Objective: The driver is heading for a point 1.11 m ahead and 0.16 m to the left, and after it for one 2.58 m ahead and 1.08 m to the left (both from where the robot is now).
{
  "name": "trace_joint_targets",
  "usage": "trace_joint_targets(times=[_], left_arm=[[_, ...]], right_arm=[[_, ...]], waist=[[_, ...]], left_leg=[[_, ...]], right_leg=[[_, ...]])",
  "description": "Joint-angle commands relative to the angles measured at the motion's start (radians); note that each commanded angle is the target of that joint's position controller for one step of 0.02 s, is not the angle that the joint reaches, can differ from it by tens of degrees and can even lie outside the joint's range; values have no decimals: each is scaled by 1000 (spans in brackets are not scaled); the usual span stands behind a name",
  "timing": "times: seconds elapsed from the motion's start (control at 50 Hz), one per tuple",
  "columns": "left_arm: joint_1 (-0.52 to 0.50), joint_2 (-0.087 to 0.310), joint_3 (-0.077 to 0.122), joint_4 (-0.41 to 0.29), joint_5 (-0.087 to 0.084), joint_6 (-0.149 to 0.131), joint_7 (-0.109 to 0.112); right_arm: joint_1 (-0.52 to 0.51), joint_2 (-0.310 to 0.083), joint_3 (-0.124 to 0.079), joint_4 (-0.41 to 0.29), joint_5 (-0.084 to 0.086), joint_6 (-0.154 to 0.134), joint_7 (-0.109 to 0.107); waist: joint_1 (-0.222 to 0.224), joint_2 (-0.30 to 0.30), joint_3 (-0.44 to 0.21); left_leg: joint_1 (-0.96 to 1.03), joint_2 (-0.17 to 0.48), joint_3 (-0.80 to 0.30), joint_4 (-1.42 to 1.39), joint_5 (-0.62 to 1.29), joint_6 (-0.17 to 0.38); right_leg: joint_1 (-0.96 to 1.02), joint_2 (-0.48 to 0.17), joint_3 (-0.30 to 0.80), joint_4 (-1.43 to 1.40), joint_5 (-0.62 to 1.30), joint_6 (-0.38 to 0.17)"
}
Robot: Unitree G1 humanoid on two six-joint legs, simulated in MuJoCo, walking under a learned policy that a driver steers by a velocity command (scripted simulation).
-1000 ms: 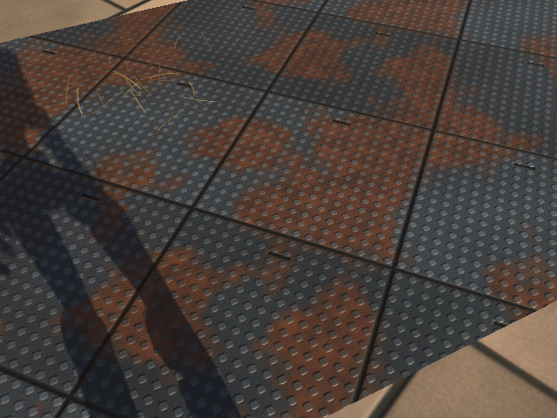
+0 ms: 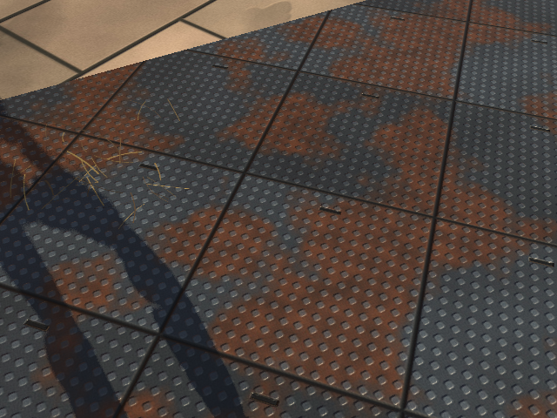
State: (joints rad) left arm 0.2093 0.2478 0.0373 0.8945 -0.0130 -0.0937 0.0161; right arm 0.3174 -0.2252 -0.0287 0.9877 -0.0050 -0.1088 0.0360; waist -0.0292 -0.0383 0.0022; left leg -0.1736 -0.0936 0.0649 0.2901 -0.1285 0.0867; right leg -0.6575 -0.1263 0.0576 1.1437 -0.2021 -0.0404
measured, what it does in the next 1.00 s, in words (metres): walks ahead: right foot, then left foot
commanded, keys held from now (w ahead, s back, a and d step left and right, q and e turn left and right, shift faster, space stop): w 1.00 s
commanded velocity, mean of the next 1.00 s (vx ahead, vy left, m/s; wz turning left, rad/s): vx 0.50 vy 0.00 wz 0.00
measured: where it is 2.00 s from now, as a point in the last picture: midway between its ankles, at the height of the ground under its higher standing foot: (279, 248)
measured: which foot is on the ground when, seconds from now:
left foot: down 0.00-0.32, up 0.34-0.84, down 0.86-1.00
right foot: up 0.00-0.28, down 0.30-0.86, up 0.88-1.00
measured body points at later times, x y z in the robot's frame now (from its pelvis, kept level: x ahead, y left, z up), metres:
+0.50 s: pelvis +0.28 -0.08 +0.00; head +0.29 -0.10 +0.45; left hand +0.33 +0.18 -0.12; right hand +0.36 -0.35 -0.14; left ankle +0.27 +0.08 -0.66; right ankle +0.30 -0.16 -0.74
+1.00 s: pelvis +0.55 -0.01 -0.01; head +0.58 +0.00 +0.44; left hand +0.58 +0.25 -0.16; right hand +0.68 -0.27 -0.13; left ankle +0.61 +0.07 -0.74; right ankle +0.44 -0.16 -0.65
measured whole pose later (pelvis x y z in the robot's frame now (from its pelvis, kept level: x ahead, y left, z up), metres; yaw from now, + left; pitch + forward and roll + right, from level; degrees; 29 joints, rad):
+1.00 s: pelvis +0.55 -0.01 -0.01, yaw +1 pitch +2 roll +0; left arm 0.31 0.25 0.05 0.97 -0.02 -0.10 0.00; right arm 0.16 -0.24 -0.05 0.89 0.00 -0.10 0.03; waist 0.01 -0.02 0.03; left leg -0.36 -0.03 0.07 0.48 -0.14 0.07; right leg -0.38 -0.04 0.03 1.19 -0.38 -0.05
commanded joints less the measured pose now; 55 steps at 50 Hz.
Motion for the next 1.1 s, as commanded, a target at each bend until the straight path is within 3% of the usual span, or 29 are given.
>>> trace_joint_targets(times=[0.02, 0.12, 0.22, 0.26, 0.28, 0.3, 0.32, 0.34, 0.36, 0.38, 0.4, 0.44, 0.46, 0.5, 0.56, 0.64, 0.76, 0.82, 0.84, 0.86, 0.88, 0.9, 0.92, 0.94, 0.96, 0.98, 1.0, 1.04, 1.1], left_arm=[[34, 45, 14, -43, 13, 4, 7], [-161, 29, 5, -96, 1, -8, -11], [-259, 50, 4, -146, -9, -20, -42], [-195, 78, 16, -139, -9, -29, -49], [-88, 109, 35, -109, -7, -31, -47], [104, 170, 63, -54, -4, -33, -40], [269, 286, 90, -27, 17, -29, -34], [305, 251, 81, -12, 12, -24, -40], [232, 174, 56, -25, 6, -26, -41], [136, 132, 42, -49, 5, -24, -39], [58, 104, 31, -61, 9, -23, -43], [14, 66, 20, -57, 19, -26, -52], [30, 69, 22, -45, 19, -30, -54], [63, 98, 29, -21, 18, -33, -48], [117, 113, 33, 4, 16, -24, -30], [170, 127, 33, 28, 8, -16, -16], [250, 138, 41, 82, -3, 7, -6], [216, 159, 51, 81, -4, 19, -1], [193, 163, 51, 76, -3, 24, -1], [179, 142, 43, 68, 3, 28, -2], [190, 111, 26, 42, 22, 26, -2], [323, -33, -12, 50, 12, 2, -17], [252, 78, 12, 57, -14, -23, -20], [153, 131, 26, 21, -34, -36, -22], [100, 130, 28, 9, -29, -38, -13], [76, 121, 36, 5, -11, -31, -6], [104, 99, 38, 6, -7, -18, -5], [132, 62, 37, 14, -6, 5, -3], [35, 68, 42, -20, 5, 18, 2]], right_arm=[[-37, -130, -20, -53, 0, -18, -19], [64, -164, -26, -29, 20, -2, -36], [120, -172, -34, 0, 26, 21, -39], [96, -187, -39, -3, 26, 31, -41], [74, -183, -37, -9, 23, 37, -41], [64, -150, -23, -23, 11, 38, -40], [139, -58, 7, -51, 0, 23, -35], [178, -26, 20, -36, 18, -4, -28], [100, -142, -9, -51, 42, -23, -24], [16, -165, -15, -77, 51, -29, -25], [-23, -152, -18, -83, 39, -25, -31], [-7, -118, -25, -79, 22, 4, -37], [11, -94, -23, -73, 20, 16, -38], [-10, -88, -26, -83, 18, 28, -41], [-129, -87, -31, -125, 9, 29, -42], [-272, -66, -24, -164, 14, 21, -31], [-417, -72, -18, -224, 26, 7, -1], [-357, -106, -31, -220, 26, -3, 10], [-264, -132, -47, -194, 24, -4, 7], [-88, -180, -73, -138, 23, -3, 0], [102, -262, -95, -101, 10, 0, -11], [142, -300, -99, -82, 6, 4, -3], [113, -206, -73, -89, 16, 2, -3], [22, -167, -61, -106, 19, -1, -7], [-66, -146, -52, -126, 15, -2, -6], [-111, -119, -45, -131, 4, -4, -2], [-122, -107, -40, -125, -6, -7, 0], [-101, -101, -39, -104, -1, -11, 0], [-54, -144, -49, -80, 1, -10, -18]], waist=[[46, 74, 54], [-25, 79, 57], [-43, 92, 82], [4, 113, 47], [65, 111, -13], [142, 81, -139], [150, -121, -311], [139, -263, -403], [135, -166, -275], [110, -100, -172], [77, -22, -100], [22, -36, -46], [12, -34, -39], [2, -21, -11], [26, -10, 19], [68, -18, 47], [100, -22, 98], [48, -48, 49], [-7, -58, -10], [-84, -41, -114], [-134, 90, -268], [-55, 353, -393], [-87, 243, -340], [-71, 193, -198], [-34, 94, -125], [-4, 62, -68], [30, 101, -63], [51, 108, -40], [41, 84, 9]], left_leg=[[-102, 279, -206, -203, 90, 175], [12, 270, -158, -185, 86, 128], [178, 341, -185, -100, 83, 112], [200, 349, -185, -19, 218, 91], [187, 311, -150, 108, 387, 70], [83, 249, -99, 343, 427, 38], [-282, 119, -20, 752, 111, -31], [-516, 26, -121, 972, -415, -47], [-613, 95, -190, 1064, -382, -24], [-617, 151, -162, 1048, -287, -10], [-573, 192, -140, 983, -206, -15], [-466, 235, -139, 884, -123, -24], [-444, 235, -129, 865, -105, -30], [-479, 239, -122, 808, -53, -46], [-567, 240, -117, 644, 80, -65], [-530, 208, -84, 411, 236, -64], [-560, 181, -76, 259, 166, -34], [-410, 137, -41, 222, 63, 4], [-265, 100, -8, 210, 56, 23], [-21, 90, -7, 213, 80, 53], [304, 294, -249, 229, 92, 122], [601, 494, -731, 90, -110, 276], [557, 465, -763, 24, -198, 232], [418, 438, -609, 6, -143, 186], [259, 405, -493, -21, -31, 163], [134, 370, -412, -56, 45, 153], [61, 352, -364, -83, 84, 153], [1, 323, -292, -130, 115, 159], [0, 318, -233, -167, 177, 161]], right_leg=[[-26, -42, 0, -141, 158, 26], [9, 12, -44, -472, 312, 35], [5, 36, -44, -604, 188, 2], [121, 67, -68, -643, 117, -28], [270, 102, -97, -666, 105, -51], [537, 71, -59, -647, 130, -93], [949, -189, 316, -661, 93, -226], [1084, -295, 679, -824, -28, -315], [981, -260, 588, -842, -66, -260], [837, -223, 428, -855, -3, -219], [691, -178, 318, -893, 84, -199], [539, -114, 196, -960, 152, -174], [512, -100, 162, -979, 200, -180], [495, -93, 107, -1003, 283, -193], [535, -88, 65, -1019, 327, -185], [557, -63, 9, -1039, 275, -156], [732, -128, 16, -978, 280, -146], [766, -139, 7, -876, 500, -121], [750, -115, -17, -770, 669, -105], [669, -59, -55, -570, 716, -77], [432, 13, -102, -232, 394, -40], [49, 198, -40, 85, -330, 13], [-60, 148, 85, 201, -366, -10], [-113, 98, 58, 204, -275, -26], [-67, 42, 29, 157, -174, -25], [-23, 12, 18, 105, -117, -22], [44, -14, 28, 71, -86, -20], [77, -27, 17, 7, -67, -9], [-17, -37, 4, -122, 48, 19]])
Velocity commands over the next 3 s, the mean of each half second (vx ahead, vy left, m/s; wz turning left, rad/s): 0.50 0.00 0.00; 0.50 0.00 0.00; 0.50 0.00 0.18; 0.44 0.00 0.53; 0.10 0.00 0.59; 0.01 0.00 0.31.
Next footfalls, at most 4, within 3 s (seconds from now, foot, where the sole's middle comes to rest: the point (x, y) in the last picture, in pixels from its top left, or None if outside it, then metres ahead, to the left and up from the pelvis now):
0.30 right None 0.34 -0.16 -0.78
0.86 left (253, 365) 0.65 0.07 -0.78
1.42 right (332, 264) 0.96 -0.16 -0.78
1.96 left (223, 217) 1.15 0.17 -0.78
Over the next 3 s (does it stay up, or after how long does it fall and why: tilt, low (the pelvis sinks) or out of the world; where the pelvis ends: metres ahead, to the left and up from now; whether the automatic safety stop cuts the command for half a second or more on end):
stays up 1.15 0.08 -0.01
